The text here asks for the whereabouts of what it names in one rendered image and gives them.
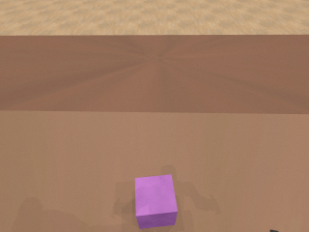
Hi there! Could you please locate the carton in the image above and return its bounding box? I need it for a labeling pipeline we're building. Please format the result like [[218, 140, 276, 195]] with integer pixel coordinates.
[[135, 174, 178, 229]]

